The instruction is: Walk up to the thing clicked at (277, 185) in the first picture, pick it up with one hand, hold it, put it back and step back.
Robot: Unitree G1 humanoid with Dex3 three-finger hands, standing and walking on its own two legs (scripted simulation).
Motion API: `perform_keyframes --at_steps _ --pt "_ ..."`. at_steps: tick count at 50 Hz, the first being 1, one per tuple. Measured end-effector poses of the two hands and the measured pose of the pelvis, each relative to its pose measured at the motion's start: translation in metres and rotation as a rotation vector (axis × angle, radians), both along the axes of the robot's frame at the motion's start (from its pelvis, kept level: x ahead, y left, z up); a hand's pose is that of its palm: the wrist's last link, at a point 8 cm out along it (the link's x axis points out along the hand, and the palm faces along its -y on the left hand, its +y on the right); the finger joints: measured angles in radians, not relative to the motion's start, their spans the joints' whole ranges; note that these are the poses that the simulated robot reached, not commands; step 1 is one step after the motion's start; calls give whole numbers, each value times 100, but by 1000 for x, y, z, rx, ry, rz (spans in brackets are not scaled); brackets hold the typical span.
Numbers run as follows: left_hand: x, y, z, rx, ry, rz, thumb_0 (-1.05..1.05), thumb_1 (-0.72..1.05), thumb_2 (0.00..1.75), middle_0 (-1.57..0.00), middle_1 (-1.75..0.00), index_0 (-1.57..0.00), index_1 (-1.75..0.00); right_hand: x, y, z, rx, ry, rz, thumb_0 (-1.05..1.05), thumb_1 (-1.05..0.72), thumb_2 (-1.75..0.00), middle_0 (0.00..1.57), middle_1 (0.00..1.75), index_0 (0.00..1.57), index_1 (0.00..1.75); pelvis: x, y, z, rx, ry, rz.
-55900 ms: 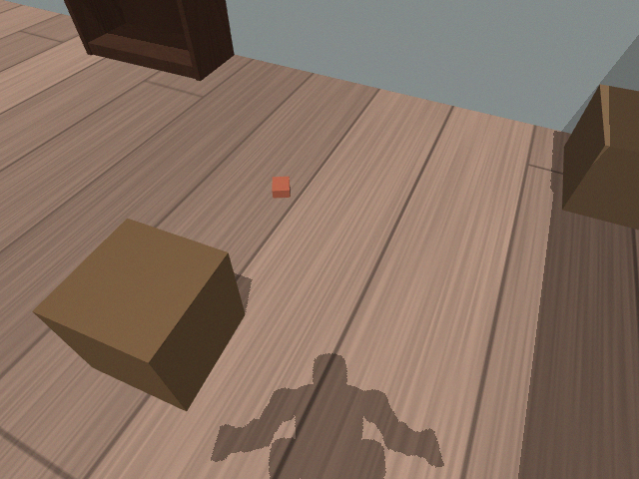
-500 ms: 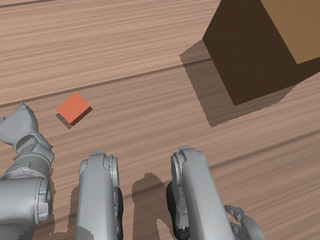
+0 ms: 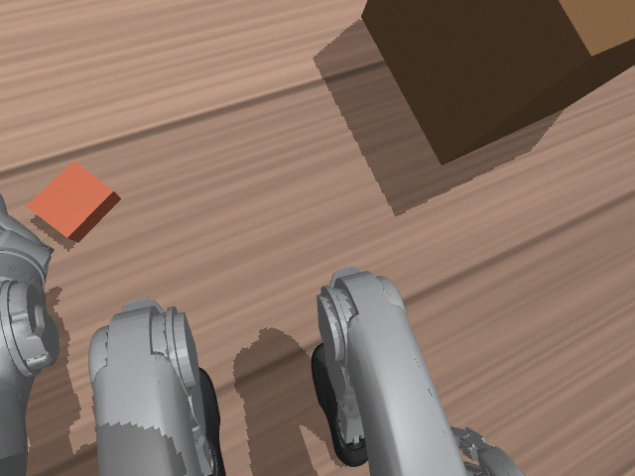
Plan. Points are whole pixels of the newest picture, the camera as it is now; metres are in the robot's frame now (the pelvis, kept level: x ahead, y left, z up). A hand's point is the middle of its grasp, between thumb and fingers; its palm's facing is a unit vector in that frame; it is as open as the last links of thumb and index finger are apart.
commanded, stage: rise first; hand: left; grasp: from above
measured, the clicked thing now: (76, 202) +0.51 +0.30 -0.31
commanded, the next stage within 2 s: none
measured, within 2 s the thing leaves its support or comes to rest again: neither
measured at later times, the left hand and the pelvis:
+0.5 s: hand (13, 219) +0.45 +0.34 -0.20, palm faces -0.24 -0.35 -0.90, open 12.0 cm; pelvis +0.00 +0.00 -0.02, yaw -3 degrees
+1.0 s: hand (14, 211) +0.47 +0.34 -0.20, palm faces -0.25 -0.35 -0.90, open 12.5 cm; pelvis +0.00 +0.01 -0.02, yaw -4 degrees
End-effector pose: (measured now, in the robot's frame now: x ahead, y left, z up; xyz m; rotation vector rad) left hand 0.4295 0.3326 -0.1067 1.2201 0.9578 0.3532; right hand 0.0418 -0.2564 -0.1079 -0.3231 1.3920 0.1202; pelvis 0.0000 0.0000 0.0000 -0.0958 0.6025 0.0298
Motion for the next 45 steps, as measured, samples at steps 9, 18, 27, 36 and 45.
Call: perform_keyframes --at_steps 9,18,27,36,45 --pt "10 3 -15 7 -9 15 0 -15 67 -42 -78 -45 -75 -9 4 -9 20 20 9 0 -92 -90 20 30 20 30 0 1 -14 -12 -16 -11" --pt "19 6 -25 5 1 15 0 -19 69 -39 -81 -42 -78 -18 7 -8 30 35 18 0 -92 -90 20 30 20 30 1 3 -21 -26 -27 -21" --pt "25 8 -34 1 -1 19 0 -23 72 -38 -82 -40 -80 -23 8 0 22 50 32 0 -93 -90 20 30 20 30 1 4 -22 -41 -32 -27" --pt "29 9 -36 7 0 21 0 -26 74 -38 -81 -38 -81 -24 8 8 10 52 37 0 -93 -91 20 30 20 30 2 6 -20 -51 -33 -30" --pt "34 10 -38 5 5 19 0 -28 75 -36 -82 -37 -82 -24 10 12 10 45 52 0 -93 -91 20 30 20 30 1 7 -19 -59 -37 -33"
